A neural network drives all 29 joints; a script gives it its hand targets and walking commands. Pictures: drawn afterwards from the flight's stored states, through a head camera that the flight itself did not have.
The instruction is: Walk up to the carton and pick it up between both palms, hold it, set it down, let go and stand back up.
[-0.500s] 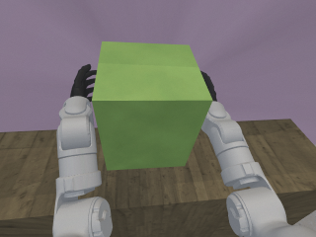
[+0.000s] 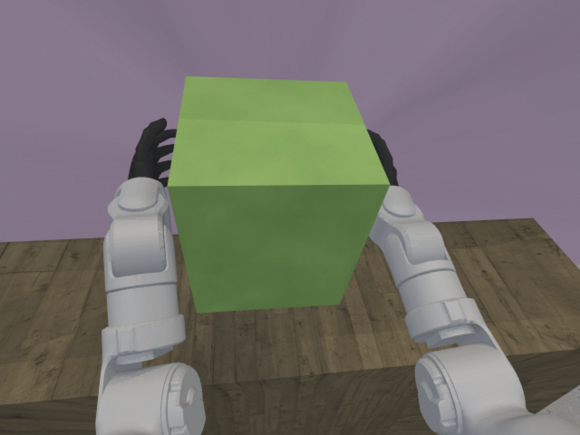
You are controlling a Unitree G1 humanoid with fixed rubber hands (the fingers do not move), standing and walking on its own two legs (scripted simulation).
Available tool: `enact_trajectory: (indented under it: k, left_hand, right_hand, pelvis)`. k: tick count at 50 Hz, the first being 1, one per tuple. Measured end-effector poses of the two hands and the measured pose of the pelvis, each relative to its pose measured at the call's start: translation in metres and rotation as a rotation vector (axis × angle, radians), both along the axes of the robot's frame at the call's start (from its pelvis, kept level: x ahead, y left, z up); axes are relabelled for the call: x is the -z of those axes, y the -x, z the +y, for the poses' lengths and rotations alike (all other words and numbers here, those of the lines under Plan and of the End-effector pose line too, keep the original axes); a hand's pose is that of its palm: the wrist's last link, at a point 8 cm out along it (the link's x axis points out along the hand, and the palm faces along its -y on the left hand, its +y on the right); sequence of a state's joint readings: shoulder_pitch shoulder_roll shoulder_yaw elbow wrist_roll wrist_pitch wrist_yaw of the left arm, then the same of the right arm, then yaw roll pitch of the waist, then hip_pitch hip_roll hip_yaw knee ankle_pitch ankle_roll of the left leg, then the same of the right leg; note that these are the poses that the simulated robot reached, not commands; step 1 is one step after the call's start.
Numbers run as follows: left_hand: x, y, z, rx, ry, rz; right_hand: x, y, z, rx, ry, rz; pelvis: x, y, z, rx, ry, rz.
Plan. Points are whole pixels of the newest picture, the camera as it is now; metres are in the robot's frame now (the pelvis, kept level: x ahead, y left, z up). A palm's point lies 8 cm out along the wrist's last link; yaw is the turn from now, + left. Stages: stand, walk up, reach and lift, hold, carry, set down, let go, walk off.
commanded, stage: hold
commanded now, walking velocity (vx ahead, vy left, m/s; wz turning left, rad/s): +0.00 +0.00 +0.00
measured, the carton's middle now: (269, 200) +0.37 +0.00 +0.16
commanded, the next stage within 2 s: none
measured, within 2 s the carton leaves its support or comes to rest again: neither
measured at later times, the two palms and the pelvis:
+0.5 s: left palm (147, 181) +0.36 +0.15 +0.21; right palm (380, 186) +0.36 -0.15 +0.19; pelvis +0.00 +0.00 +0.00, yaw +0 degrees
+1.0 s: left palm (149, 182) +0.36 +0.15 +0.21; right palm (380, 187) +0.36 -0.15 +0.18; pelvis +0.00 +0.00 +0.00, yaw +0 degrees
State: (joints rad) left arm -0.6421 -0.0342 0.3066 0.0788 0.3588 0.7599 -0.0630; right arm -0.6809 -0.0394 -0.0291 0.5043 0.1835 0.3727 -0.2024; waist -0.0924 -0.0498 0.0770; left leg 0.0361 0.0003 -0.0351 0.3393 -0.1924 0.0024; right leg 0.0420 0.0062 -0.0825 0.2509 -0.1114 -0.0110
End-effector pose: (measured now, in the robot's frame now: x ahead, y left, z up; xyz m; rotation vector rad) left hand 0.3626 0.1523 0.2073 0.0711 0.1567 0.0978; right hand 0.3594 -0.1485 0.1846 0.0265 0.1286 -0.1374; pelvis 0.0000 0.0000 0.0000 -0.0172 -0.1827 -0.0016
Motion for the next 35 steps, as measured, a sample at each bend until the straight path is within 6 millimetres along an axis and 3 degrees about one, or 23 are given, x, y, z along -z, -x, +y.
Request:
enact_trajectory:
  k: [13, 28, 35]
  left_hand:
    - [0.0068, 0.0031, 0.0016, -0.009, 0.001, 0.017]
    - [-0.0015, 0.0012, -0.0005, -0.004, 0.000, -0.013]
    - [0.0056, 0.0020, -0.0014, -0.002, 0.003, 0.010]
  right_hand:
    - [0.0059, 0.0008, 0.0016, -0.009, 0.002, 0.015]
    - [-0.0029, -0.0003, -0.0005, -0.004, 0.001, -0.016]
    - [0.0046, 0.0014, -0.0014, -0.003, 0.002, 0.007]
  pelvis:
    - [0.0001, 0.0044, -0.0008, 0.007, -0.002, 0.009]
    - [0.0001, 0.0008, -0.0011, 0.002, 0.000, 0.007]
    - [0.0001, 0.0005, -0.0013, 0.003, 0.000, 0.002]
